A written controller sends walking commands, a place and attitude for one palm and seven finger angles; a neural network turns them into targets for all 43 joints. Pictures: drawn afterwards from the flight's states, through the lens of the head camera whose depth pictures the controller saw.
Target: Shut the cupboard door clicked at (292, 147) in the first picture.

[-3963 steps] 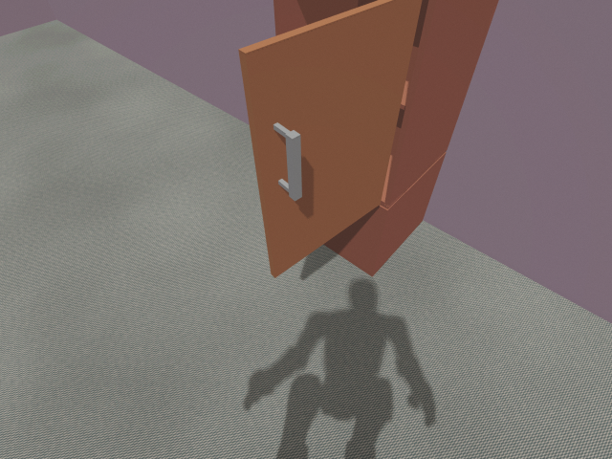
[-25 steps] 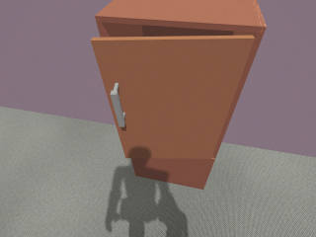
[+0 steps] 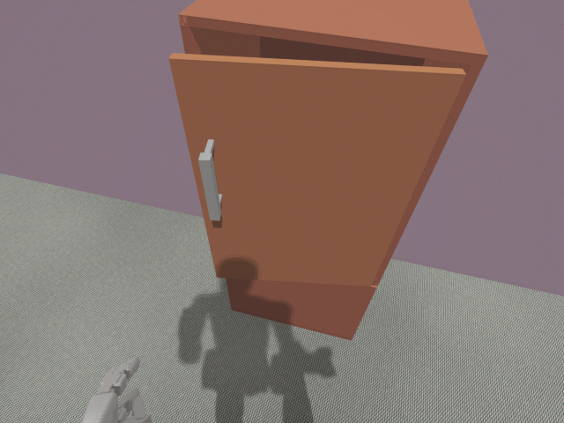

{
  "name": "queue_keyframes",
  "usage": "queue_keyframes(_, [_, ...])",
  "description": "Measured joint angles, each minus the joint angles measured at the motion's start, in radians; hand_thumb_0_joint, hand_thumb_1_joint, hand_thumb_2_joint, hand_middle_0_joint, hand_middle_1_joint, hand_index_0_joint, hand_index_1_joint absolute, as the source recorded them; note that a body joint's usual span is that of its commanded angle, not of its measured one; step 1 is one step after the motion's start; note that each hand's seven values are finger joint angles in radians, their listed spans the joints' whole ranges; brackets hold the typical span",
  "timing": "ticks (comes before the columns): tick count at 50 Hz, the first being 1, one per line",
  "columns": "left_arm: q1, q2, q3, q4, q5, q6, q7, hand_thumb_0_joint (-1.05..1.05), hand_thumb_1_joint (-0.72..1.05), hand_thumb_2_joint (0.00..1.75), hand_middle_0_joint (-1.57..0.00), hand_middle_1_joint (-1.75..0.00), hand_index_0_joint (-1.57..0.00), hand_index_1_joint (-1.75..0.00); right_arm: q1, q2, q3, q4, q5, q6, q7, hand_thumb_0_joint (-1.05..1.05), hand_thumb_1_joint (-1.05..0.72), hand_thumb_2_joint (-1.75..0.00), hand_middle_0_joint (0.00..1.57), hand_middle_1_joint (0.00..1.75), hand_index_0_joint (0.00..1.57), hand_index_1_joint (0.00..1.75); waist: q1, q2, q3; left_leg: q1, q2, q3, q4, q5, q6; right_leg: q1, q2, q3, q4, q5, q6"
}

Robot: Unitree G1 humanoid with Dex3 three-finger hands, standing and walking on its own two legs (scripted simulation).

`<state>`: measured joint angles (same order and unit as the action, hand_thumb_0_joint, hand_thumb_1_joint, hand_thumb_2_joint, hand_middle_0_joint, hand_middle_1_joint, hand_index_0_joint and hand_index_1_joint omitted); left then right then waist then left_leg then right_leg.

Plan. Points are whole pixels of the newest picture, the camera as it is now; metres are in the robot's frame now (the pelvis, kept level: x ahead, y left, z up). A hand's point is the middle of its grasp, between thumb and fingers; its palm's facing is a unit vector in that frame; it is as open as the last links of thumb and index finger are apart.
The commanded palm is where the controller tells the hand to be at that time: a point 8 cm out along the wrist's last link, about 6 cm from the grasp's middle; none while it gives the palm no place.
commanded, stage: raise the hand and make a fist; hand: left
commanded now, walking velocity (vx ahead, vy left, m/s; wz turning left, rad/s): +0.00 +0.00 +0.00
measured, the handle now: (213, 181) +0.50 +0.16 +0.05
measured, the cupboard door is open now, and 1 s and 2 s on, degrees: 11 11 11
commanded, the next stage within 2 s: bring the fist close to the handle in 1.80 s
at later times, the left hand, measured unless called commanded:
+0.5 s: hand (157, 405) +0.15 +0.16 +0.01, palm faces +0.02 -1.00 -0.08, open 5.2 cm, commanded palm +0.12 +0.22 -0.02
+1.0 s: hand (139, 382) +0.17 +0.19 +0.01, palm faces -0.03 -1.00 -0.02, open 3.2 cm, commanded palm +0.15 +0.25 +0.02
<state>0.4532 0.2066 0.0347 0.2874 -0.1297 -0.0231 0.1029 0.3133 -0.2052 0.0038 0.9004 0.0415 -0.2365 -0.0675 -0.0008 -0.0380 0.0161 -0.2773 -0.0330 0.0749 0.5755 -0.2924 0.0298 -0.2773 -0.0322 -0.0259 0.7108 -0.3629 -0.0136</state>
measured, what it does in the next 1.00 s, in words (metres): lowers itself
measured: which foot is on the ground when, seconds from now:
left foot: down 0.00-1.00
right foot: down 0.00-1.00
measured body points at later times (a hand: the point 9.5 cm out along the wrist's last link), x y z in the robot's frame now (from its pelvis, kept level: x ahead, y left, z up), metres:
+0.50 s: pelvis -0.05 -0.04 -0.09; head +0.00 -0.04 +0.36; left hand +0.14 +0.22 +0.01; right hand +0.19 -0.25 -0.15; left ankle +0.01 +0.10 -0.73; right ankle -0.03 -0.11 -0.73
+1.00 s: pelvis -0.03 +0.01 -0.06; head +0.02 +0.02 +0.39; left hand +0.17 +0.25 +0.01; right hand +0.16 -0.22 -0.12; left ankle +0.01 +0.10 -0.73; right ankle -0.03 -0.11 -0.73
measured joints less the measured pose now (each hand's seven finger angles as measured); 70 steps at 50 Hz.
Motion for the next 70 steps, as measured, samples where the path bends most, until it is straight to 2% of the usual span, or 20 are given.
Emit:
queue_keyframes(2, [-0.029, -0.014, -0.004, -0.139, -0.022, -0.058, -0.005, 0.02, 0.91, 0.89, -0.22, -0.32, -0.22, -0.32, 0.021, -0.021, -0.016, -0.065, -0.003, -0.043, 0.017, 0.01, -0.90, -0.89, 0.20, 0.30, 0.20, 0.30, -0.015, 0.025, -0.053, -0.053, -0.013, -0.022, 0.047, -0.013, 0.001, -0.014, -0.009, -0.011, -0.005, -0.044, -0.007])
queue_keyframes(4, [-0.082, -0.043, 0.015, -0.173, -0.039, -0.170, -0.051, 0.01, 0.91, 0.90, -0.24, -0.34, -0.24, -0.34, -0.005, -0.039, -0.027, -0.115, -0.007, -0.060, 0.035, 0.01, -0.90, -0.89, 0.20, 0.30, 0.20, 0.30, -0.028, 0.054, -0.097, -0.133, -0.009, -0.031, 0.114, -0.034, 0.001, -0.068, -0.003, -0.013, 0.016, -0.085, 0.005])
queue_keyframes(8, [-0.106, -0.065, 0.064, -0.153, -0.087, -0.432, -0.259, 0.00, 0.91, 0.90, -0.29, -0.40, -0.29, -0.40, -0.089, -0.021, -0.046, -0.205, -0.031, -0.050, 0.071, 0.01, -0.90, -0.89, 0.20, 0.30, 0.20, 0.30, -0.029, 0.035, -0.155, -0.321, 0.018, -0.022, 0.257, -0.073, -0.016, -0.272, 0.018, -0.004, 0.179, -0.108, -0.016])
queue_keyframes(10, [-0.086, -0.055, 0.076, -0.122, -0.099, -0.507, -0.368, 0.00, 0.91, 0.90, -0.32, -0.44, -0.32, -0.43, -0.114, -0.012, -0.054, -0.257, -0.032, -0.036, 0.082, 0.01, -0.90, -0.89, 0.20, 0.30, 0.20, 0.30, -0.014, -0.001, -0.158, -0.404, 0.027, -0.022, 0.333, -0.096, -0.025, -0.359, 0.024, -0.005, 0.264, -0.138, -0.029])
queue_keyframes(13, [-0.028, -0.036, 0.090, -0.089, -0.114, -0.485, -0.444, 0.00, 0.90, 0.90, -0.37, -0.49, -0.38, -0.49, -0.135, -0.030, -0.060, -0.335, -0.029, -0.016, 0.076, 0.01, -0.90, -0.89, 0.20, 0.30, 0.20, 0.30, 0.015, -0.020, -0.143, -0.504, 0.039, -0.043, 0.442, -0.130, -0.038, -0.446, 0.034, -0.027, 0.362, -0.174, -0.048])
queue_keyframes(16, [0.045, -0.009, 0.121, -0.119, -0.129, -0.456, -0.424, 0.01, 0.90, 0.89, -0.43, -0.55, -0.43, -0.55, -0.144, -0.055, -0.066, -0.376, -0.029, -0.016, 0.060, 0.01, -0.90, -0.89, 0.20, 0.30, 0.20, 0.30, 0.043, -0.002, -0.140, -0.584, 0.050, -0.078, 0.533, -0.159, -0.048, -0.504, 0.045, -0.062, 0.426, -0.201, -0.057])
queue_keyframes(19, [0.085, 0.013, 0.150, -0.228, -0.161, -0.505, -0.384, 0.02, 0.90, 0.90, -0.48, -0.61, -0.49, -0.61, -0.152, -0.065, -0.059, -0.372, -0.029, -0.034, 0.037, 0.01, -0.90, -0.89, 0.20, 0.30, 0.20, 0.30, 0.068, 0.028, -0.145, -0.638, 0.057, -0.111, 0.600, -0.183, -0.052, -0.536, 0.054, -0.094, 0.466, -0.220, -0.064])
queue_keyframes(22, [0.038, 0.020, 0.147, -0.325, -0.202, -0.568, -0.402, 0.02, 0.90, 0.90, -0.53, -0.67, -0.54, -0.67, -0.160, -0.064, -0.034, -0.346, -0.026, -0.050, 0.015, 0.01, -0.90, -0.89, 0.20, 0.30, 0.20, 0.30, 0.078, 0.062, -0.149, -0.669, 0.060, -0.134, 0.642, -0.196, -0.051, -0.551, 0.059, -0.116, 0.488, -0.229, -0.066])
queue_keyframes(25, [-0.066, 0.029, 0.120, -0.339, -0.211, -0.529, -0.468, 0.02, 0.90, 0.90, -0.59, -0.73, -0.59, -0.72, -0.155, -0.043, -0.004, -0.333, -0.012, -0.039, 0.001, 0.01, -0.90, -0.89, 0.20, 0.30, 0.20, 0.30, 0.066, 0.084, -0.155, -0.678, 0.061, -0.135, 0.647, -0.196, -0.048, -0.559, 0.061, -0.116, 0.488, -0.226, -0.056])
queue_keyframes(29, [-0.145, 0.048, 0.096, -0.277, -0.191, -0.287, -0.517, 0.01, 0.90, 0.90, -0.66, -0.81, -0.66, -0.80, -0.107, -0.004, 0.018, -0.351, 0.006, 0.016, -0.003, 0.01, -0.90, -0.89, 0.21, 0.30, 0.20, 0.30, 0.025, 0.085, -0.153, -0.628, 0.059, -0.103, 0.584, -0.178, -0.044, -0.526, 0.056, -0.084, 0.441, -0.205, -0.043])
queue_keyframes(32, [-0.097, 0.035, 0.121, -0.278, -0.190, -0.168, -0.459, 0.01, 0.90, 0.90, -0.72, -0.86, -0.72, -0.86, -0.054, 0.013, 0.012, -0.367, 0.003, 0.048, -0.002, 0.01, -0.90, -0.89, 0.21, 0.30, 0.20, 0.30, -0.001, 0.074, -0.153, -0.561, 0.059, -0.070, 0.514, -0.165, -0.032, -0.476, 0.055, -0.050, 0.380, -0.184, -0.031])
queue_keyframes(34, [-0.042, 0.020, 0.149, -0.310, -0.191, -0.177, -0.396, 0.02, 0.90, 0.90, -0.75, -0.90, -0.76, -0.90, -0.019, 0.014, -0.001, -0.368, -0.005, 0.052, -0.002, 0.01, -0.90, -0.89, 0.21, 0.30, 0.20, 0.30, -0.005, 0.066, -0.152, -0.524, 0.060, -0.055, 0.476, -0.159, -0.025, -0.443, 0.056, -0.035, 0.341, -0.170, -0.026])
queue_keyframes(37, [0.025, 0.012, 0.176, -0.369, -0.182, -0.281, -0.328, 0.02, 0.90, 0.90, -0.81, -0.96, -0.81, -0.96, 0.015, -0.001, -0.019, -0.360, -0.018, 0.041, 0.007, 0.01, -0.90, -0.89, 0.21, 0.30, 0.20, 0.30, 0.001, 0.058, -0.149, -0.504, 0.056, -0.052, 0.452, -0.154, -0.015, -0.419, 0.053, -0.032, 0.309, -0.160, -0.020])
queue_keyframes(40, [0.043, 0.016, 0.166, -0.400, -0.176, -0.388, -0.324, 0.02, 0.90, 0.90, -0.86, -1.02, -0.86, -1.02, 0.015, -0.032, -0.024, -0.351, -0.028, 0.027, 0.016, 0.01, -0.90, -0.89, 0.21, 0.30, 0.20, 0.30, 0.008, 0.062, -0.139, -0.527, 0.047, -0.062, 0.472, -0.157, -0.004, -0.430, 0.045, -0.044, 0.315, -0.162, -0.012])
queue_keyframes(42, [0.031, 0.017, 0.139, -0.398, -0.175, -0.416, -0.351, 0.02, 0.90, 0.90, -0.90, -1.06, -0.90, -1.06, -0.001, -0.051, -0.024, -0.348, -0.027, 0.019, 0.019, 0.01, -0.90, -0.89, 0.20, 0.30, 0.20, 0.30, 0.011, 0.069, -0.132, -0.550, 0.042, -0.069, 0.493, -0.161, 0.003, -0.445, 0.041, -0.051, 0.327, -0.164, -0.006])
queue_keyframes(47, [-0.004, 0.028, 0.069, -0.389, -0.153, -0.345, -0.392, 0.01, 0.90, 0.90, -0.99, -1.17, -0.99, -1.16, -0.050, -0.053, -0.014, -0.368, -0.017, 0.014, 0.012, 0.01, -0.90, -0.89, 0.20, 0.30, 0.20, 0.30, 0.012, 0.072, -0.120, -0.558, 0.038, -0.066, 0.502, -0.159, 0.017, -0.448, 0.036, -0.048, 0.327, -0.156, 0.007])
queue_keyframes(50, [-0.004, 0.044, 0.072, -0.427, -0.145, -0.304, -0.357, 0.02, 0.90, 0.90, -1.05, -1.23, -1.05, -1.22, -0.064, -0.031, -0.002, -0.392, -0.018, 0.018, 0.010, 0.01, -0.90, -0.89, 0.20, 0.30, 0.20, 0.30, 0.013, 0.067, -0.125, -0.528, 0.039, -0.061, 0.481, -0.154, 0.020, -0.418, 0.037, -0.043, 0.302, -0.146, 0.010])
queue_keyframes(55, [-0.014, 0.043, 0.120, -0.473, -0.158, -0.294, -0.300, 0.02, 0.89, 0.90, -1.14, -1.33, -1.14, -1.32, -0.068, -0.006, 0.028, -0.421, -0.018, 0.033, 0.019, 0.01, -0.90, -0.89, 0.20, 0.30, 0.20, 0.30, 0.021, 0.073, -0.144, -0.469, 0.035, -0.064, 0.441, -0.144, 0.023, -0.354, 0.036, -0.045, 0.251, -0.130, 0.015])
queue_keyframes(63, [-0.070, 0.049, 0.086, -0.389, -0.137, -0.185, -0.360, 0.01, 0.90, 0.90, -1.25, -1.45, -1.25, -1.45, -0.059, -0.019, 0.065, -0.433, -0.012, 0.038, 0.018, 0.01, -0.90, -0.89, 0.21, 0.30, 0.20, 0.30, 0.027, 0.074, -0.125, -0.417, 0.029, -0.075, 0.395, -0.121, 0.023, -0.296, 0.033, -0.056, 0.200, -0.108, 0.015])
queue_keyframes(70, [-0.086, 0.073, 0.137, -0.436, -0.160, -0.227, -0.335, 0.02, 0.89, 0.90, -1.29, -1.48, -1.29, -1.48, -0.034, -0.031, 0.059, -0.402, -0.015, 0.024, 0.015, 0.01, -0.90, -0.89, 0.21, 0.30, 0.20, 0.30, 0.021, 0.071, -0.110, -0.374, 0.035, -0.078, 0.365, -0.112, 0.013, -0.254, 0.041, -0.057, 0.169, -0.098, 0.006])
